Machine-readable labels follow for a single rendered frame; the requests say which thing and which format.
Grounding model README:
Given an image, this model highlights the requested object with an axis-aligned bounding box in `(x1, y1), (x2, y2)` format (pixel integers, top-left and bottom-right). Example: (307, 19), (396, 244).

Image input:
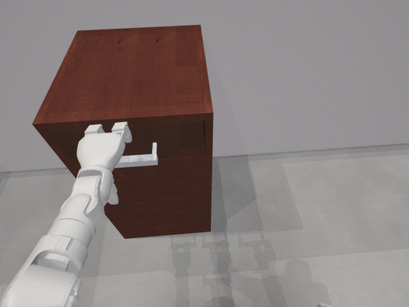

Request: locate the handle
(115, 143), (158, 168)

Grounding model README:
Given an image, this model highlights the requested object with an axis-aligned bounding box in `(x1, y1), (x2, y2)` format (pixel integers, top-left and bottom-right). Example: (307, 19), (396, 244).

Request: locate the left robot forearm
(0, 166), (113, 307)

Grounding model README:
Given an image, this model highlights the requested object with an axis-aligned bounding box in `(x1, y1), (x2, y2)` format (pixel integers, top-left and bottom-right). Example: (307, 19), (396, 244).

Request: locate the cabinet
(32, 25), (213, 239)

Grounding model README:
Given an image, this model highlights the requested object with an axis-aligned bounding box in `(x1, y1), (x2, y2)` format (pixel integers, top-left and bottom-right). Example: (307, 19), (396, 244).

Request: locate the drawer
(50, 121), (204, 165)

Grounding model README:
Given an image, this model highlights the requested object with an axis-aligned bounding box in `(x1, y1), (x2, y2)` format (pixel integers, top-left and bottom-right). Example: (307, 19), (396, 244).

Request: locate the robot left hand
(77, 122), (132, 205)

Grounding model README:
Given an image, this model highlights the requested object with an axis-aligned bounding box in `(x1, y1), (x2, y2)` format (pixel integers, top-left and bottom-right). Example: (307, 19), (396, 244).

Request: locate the robot left upper arm
(5, 264), (82, 307)

